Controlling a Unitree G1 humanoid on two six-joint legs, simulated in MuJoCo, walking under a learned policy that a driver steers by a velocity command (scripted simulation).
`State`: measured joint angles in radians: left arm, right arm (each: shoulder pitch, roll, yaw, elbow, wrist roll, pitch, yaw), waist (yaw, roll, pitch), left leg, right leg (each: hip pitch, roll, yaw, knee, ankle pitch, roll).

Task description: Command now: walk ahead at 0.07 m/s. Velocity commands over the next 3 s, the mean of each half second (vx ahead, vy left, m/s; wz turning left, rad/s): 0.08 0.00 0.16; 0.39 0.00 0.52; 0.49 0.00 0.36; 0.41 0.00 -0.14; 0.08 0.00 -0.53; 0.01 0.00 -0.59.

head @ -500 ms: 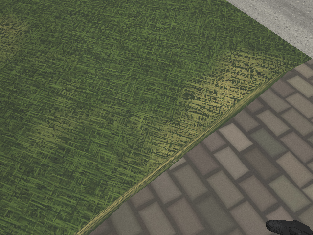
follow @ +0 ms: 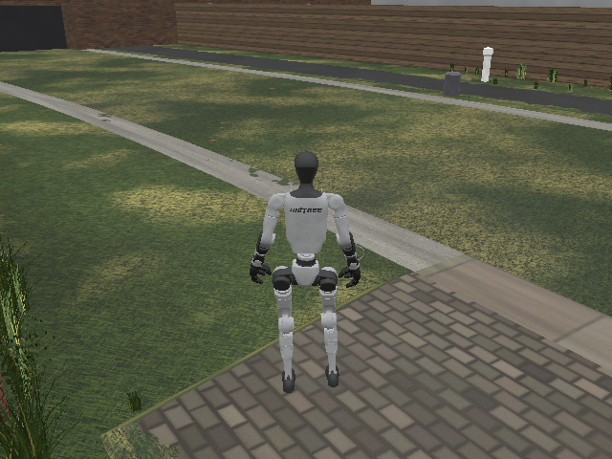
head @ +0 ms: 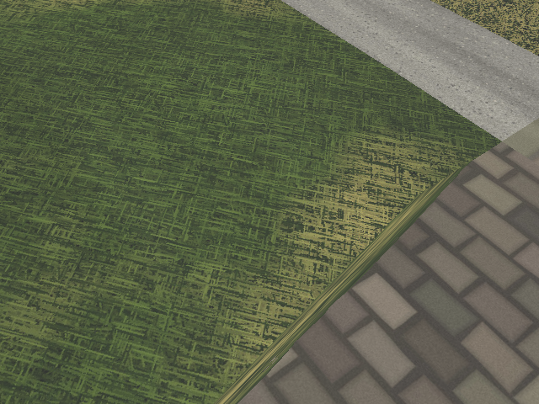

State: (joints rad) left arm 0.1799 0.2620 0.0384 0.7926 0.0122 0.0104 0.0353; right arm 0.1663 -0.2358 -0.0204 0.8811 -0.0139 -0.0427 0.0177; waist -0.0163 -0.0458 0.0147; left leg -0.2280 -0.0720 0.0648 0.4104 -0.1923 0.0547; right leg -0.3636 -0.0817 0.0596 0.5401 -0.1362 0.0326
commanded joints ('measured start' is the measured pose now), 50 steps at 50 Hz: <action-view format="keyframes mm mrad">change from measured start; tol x32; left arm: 1 44 161 41 -47 12 -10 12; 50 -367 109 42 -147 -32 -151 -74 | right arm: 1 26 -84 -7 -31 -10 -7 -4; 50 318 -173 -87 -33 39 -1 -62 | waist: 1 4 8 -63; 50 -35 191 53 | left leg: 1 -119 144 -125 -21 -88 23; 16 -97 93 -102 120 185 2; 22 -392 152 -118 605 -442 0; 28 226 11 106 208 -132 10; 32 232 474 -904 -315 -618 310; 39 232 241 -364 -225 178 147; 50 234 268 -417 -102 358 103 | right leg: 1 266 -84 79 -122 288 -54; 17 269 -45 3 -27 257 -109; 22 226 -372 388 -340 -484 -288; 25 67 -240 108 -352 -386 -160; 32 -645 15 37 703 -361 -51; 50 -146 106 -22 -85 136 -38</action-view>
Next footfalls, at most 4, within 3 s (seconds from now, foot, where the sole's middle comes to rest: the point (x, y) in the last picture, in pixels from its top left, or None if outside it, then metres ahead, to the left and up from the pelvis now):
1.06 right None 0.48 0.05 -0.77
1.52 left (107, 392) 0.54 0.42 -0.77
2.02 right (143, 274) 0.88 0.38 -0.77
2.48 left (64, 297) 0.81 0.59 -0.77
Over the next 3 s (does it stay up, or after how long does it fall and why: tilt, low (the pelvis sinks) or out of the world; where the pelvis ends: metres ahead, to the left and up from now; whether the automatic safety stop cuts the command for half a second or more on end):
stays up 0.76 0.43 0.00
